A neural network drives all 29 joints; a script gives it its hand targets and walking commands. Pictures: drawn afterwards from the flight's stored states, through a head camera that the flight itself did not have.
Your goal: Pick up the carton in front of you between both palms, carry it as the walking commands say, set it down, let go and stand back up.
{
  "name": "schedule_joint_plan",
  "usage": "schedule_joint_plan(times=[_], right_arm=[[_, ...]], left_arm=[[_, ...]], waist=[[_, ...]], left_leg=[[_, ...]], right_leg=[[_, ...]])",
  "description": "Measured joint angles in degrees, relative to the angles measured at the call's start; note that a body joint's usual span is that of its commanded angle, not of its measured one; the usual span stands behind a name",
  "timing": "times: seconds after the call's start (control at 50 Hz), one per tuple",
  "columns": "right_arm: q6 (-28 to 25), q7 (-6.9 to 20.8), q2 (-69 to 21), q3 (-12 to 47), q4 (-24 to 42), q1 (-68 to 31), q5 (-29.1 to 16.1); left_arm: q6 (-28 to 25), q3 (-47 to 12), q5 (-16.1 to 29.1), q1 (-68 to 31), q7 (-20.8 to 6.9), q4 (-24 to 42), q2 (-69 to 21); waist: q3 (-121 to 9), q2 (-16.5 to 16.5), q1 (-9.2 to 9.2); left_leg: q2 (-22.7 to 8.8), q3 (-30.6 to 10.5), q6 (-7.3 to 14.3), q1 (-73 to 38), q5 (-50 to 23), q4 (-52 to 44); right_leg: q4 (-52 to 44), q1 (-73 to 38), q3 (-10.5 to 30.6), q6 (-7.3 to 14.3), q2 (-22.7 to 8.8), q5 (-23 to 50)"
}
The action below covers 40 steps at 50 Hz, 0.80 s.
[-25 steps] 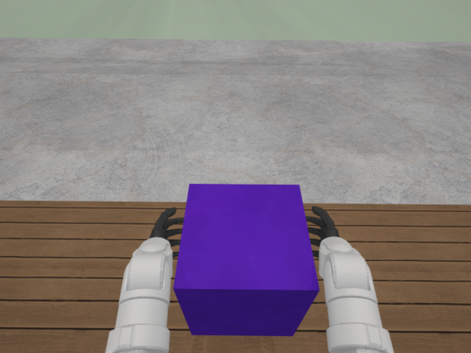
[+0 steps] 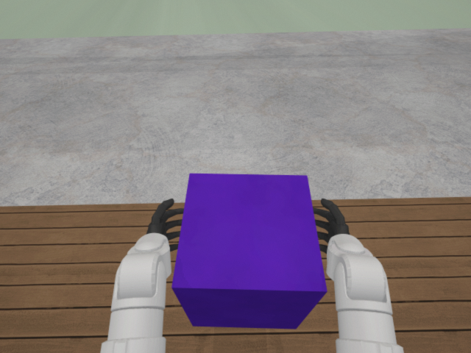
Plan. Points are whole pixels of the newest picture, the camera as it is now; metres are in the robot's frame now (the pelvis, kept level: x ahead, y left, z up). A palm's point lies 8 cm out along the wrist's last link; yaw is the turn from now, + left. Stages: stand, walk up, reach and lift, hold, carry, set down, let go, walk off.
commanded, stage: carry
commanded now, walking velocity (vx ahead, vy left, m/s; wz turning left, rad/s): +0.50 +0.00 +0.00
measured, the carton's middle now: (246, 256) +0.30 +0.00 +0.00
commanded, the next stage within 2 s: none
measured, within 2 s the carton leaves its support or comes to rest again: neither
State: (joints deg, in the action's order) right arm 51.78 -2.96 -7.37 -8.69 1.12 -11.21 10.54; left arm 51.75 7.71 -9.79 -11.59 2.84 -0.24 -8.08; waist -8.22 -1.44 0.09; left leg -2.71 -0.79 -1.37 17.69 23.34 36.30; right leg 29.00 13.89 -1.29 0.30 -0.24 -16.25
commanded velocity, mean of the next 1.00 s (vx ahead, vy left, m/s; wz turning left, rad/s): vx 0.50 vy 0.00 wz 0.00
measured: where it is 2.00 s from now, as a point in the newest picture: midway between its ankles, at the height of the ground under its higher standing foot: (252, 191)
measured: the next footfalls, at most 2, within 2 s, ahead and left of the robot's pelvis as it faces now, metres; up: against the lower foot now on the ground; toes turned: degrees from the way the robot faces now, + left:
left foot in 0.18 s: +0.13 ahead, +0.11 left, +0.00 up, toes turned +8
right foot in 0.52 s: +0.42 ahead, -0.13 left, +0.00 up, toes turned -13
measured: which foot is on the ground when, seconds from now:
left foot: up 0.00-0.16, down 0.18-0.56, up 0.58-1.00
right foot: down 0.00-0.18, up 0.20-0.50, down 0.52-1.00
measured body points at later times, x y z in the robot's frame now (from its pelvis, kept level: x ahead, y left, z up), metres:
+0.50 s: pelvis +0.24 -0.02 +0.00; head +0.24 -0.03 +0.45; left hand +0.53 +0.11 +0.09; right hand +0.52 -0.19 +0.09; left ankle +0.09 +0.10 -0.74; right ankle +0.36 -0.13 -0.72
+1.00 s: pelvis +0.57 -0.04 -0.01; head +0.57 -0.04 +0.44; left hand +0.85 +0.10 +0.08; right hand +0.85 -0.20 +0.08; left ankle +0.70 +0.04 -0.73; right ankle +0.38 -0.12 -0.73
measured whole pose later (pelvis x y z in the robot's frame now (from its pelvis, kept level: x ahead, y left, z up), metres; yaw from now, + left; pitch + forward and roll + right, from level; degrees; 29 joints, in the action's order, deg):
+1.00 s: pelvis +0.57 -0.04 -0.01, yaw -2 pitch +3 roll +1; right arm 69.8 -5.6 -7.7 -5.8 22.8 -9.8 6.6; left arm 70.2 5.7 -6.4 -9.2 4.7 22.8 -7.7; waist -4.7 0.6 0.5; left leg -2.2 13.2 2.5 29.3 4.3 28.8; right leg 19.8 -4.5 -11.8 -0.5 -2.5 -26.5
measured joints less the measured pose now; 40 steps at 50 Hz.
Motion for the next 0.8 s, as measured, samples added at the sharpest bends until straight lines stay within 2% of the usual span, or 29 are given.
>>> schedule_joint_plan(times=[0.04, 0.08, 0.16, 0.2, 0.26, 0.28, 0.32, 0.42, 0.5, 0.52, 0.54, 0.56, 0.6, 0.62, 0.66, 0.72, 0.8], right_arm=[[3.13, -0.5, 0.99, 0.35, 2.72, 0.67, -1.88], [6.09, -1.15, 1.49, 0.86, 4.85, 0.37, -3.36], [10.12, -1.79, 0.65, 1.35, 10.22, 0.15, -4.56], [11.22, -2.0, -0.75, 1.81, 12.43, 0.27, -4.16], [13.36, -2.32, -0.38, 4.47, 13.24, 1.81, -3.71], [14.43, -2.5, -0.27, 4.76, 13.83, 2.43, -3.76], [16.36, -3.03, -0.18, 4.77, 15.35, 3.2, -3.95], [18.33, -3.4, -0.33, 3.14, 18.08, 1.69, -4.48], [18.95, -3.37, -0.59, 2.12, 18.66, -0.07, -4.66], [19.14, -3.35, -0.65, 1.81, 18.89, -0.47, -4.62], [19.19, -3.29, -0.46, 1.29, 18.93, -0.93, -4.63], [19.11, -3.21, -0.06, 0.74, 18.52, -1.3, -4.74], [19.21, -3.07, 0.34, 0.04, 17.33, -1.58, -4.85], [19.27, -3.04, 0.08, -0.17, 16.86, -1.52, -4.75], [19.07, -3.0, -0.95, -0.23, 16.77, -1.03, -4.26], [18.24, -2.87, -0.67, 1.45, 17.69, -0.41, -4.11], [16.86, -2.72, -0.57, 2.87, 19.46, 0.12, -3.88]], left_arm=[[3.09, -1.5, 0.56, 0.38, 0.88, 2.4, 0.13], [6.29, -2.04, 1.14, 0.97, 1.56, 5.74, 0.24], [11.25, -2.09, 1.91, 1.98, 2.27, 13.28, 0.38], [12.84, -1.07, 2.64, 2.78, 2.15, 16.65, 0.55], [15.13, -0.3, 3.47, 5.17, 2.04, 18.72, 0.67], [16.03, -0.43, 3.69, 5.54, 2.08, 18.91, 0.72], [17.53, -0.76, 4.12, 5.46, 2.22, 19.08, 0.75], [18.89, -1.02, 4.02, 3.08, 2.29, 20.17, 0.53], [19.45, -0.73, 3.66, 1.66, 2.27, 20.98, 0.35], [19.63, -0.6, 3.59, 1.05, 2.25, 20.97, 0.26], [19.42, -0.72, 3.47, 0.29, 2.23, 20.36, 0.12], [18.91, -1.0, 3.22, -0.45, 2.22, 19.13, -0.02], [18.68, -1.28, 2.75, -1.23, 2.22, 17.12, -0.17], [18.8, -1.27, 2.67, -1.02, 2.22, 16.8, -0.14], [18.88, -1.06, 2.94, 0.09, 2.19, 17.39, 0.04], [18.2, -0.98, 3.4, 1.49, 2.18, 19.43, 0.26], [17.05, -0.75, 3.99, 2.29, 2.14, 21.86, 0.37]], waist=[[-0.5, 1.09, -0.36], [-0.48, 2.09, -0.51], [-0.13, 3.1, -0.18], [-0.31, 3.41, 0.28], [-0.96, 2.26, 0.4], [-0.93, 1.59, 0.27], [-0.54, 0.62, -0.28], [1.04, 0.06, -1.66], [1.53, -0.19, -1.96], [1.63, -0.14, -1.95], [1.83, -0.72, -1.71], [2.13, -1.39, -1.18], [3.17, -1.0, -0.54], [3.75, -0.58, -0.35], [4.77, 0.09, 0.04], [5.98, 0.97, 0.95], [5.95, 1.55, 1.48]], left_leg=[[0.26, 2.75, 0.48, 2.78, 2.82, 3.99], [0.99, 5.12, 0.84, 4.42, 2.2, 3.15], [2.58, 10.04, 0.82, 2.89, -5.61, -8.82], [2.73, 11.57, 2.48, 0.98, -13.01, -12.03], [1.74, 12.29, 3.95, -0.61, -9.26, -10.09], [1.32, 12.14, 3.81, -1.88, -8.25, -11.07], [0.66, 11.69, 2.9, -4.98, -8.2, -14.35], [-0.42, 10.95, 1.13, -12.7, -6.93, -20.2], [-1.95, 10.59, -1.39, -17.73, -1.09, -17.97], [-2.59, 10.32, -2.0, -18.12, 1.61, -14.87], [-3.95, 10.1, -2.09, -17.15, 4.62, -9.39], [-5.03, 8.91, -1.78, -14.22, 4.78, -1.07], [-3.79, 5.06, -0.53, -5.81, 3.86, 16.62], [-3.06, 4.36, 0.3, -1.77, 2.73, 22.84], [-2.54, 4.61, 1.52, 5.0, -1.18, 28.05], [-2.54, 5.9, 1.98, 11.86, -5.64, 24.89], [-2.39, 7.13, 1.61, 16.78, -10.17, 14.98]], right_leg=[[-1.92, -1.11, -0.34, 0.24, -0.79, -1.03], [-4.78, -2.58, -0.09, 0.13, -1.69, -0.91], [-5.53, -4.53, 0.58, -0.79, -2.84, -2.75], [1.58, -2.68, 0.32, -0.75, -3.34, -7.08], [19.14, 5.47, -1.94, 0.55, -2.86, -11.46], [22.92, 8.22, -2.88, 0.87, -2.68, -11.42], [24.53, 12.64, -4.64, 0.87, -2.92, -8.82], [11.93, 18.19, -6.77, -0.41, -3.88, 0.82], [1.38, 16.28, -10.08, 0.0, -3.3, 7.59], [-0.59, 14.52, -11.26, 0.27, -2.97, 7.38], [0.07, 13.73, -12.13, 1.51, -2.46, 9.81], [2.9, 14.0, -12.87, 3.07, -2.08, 8.99], [4.56, 12.8, -13.44, 4.89, -2.15, 5.35], [3.37, 11.39, -13.51, 5.13, -2.13, 4.46], [-0.7, 7.99, -13.48, 4.49, -1.88, 4.69], [-6.76, 2.72, -12.89, 4.49, -1.57, 4.99], [-12.02, -3.78, -11.83, 3.62, -1.45, 3.68]])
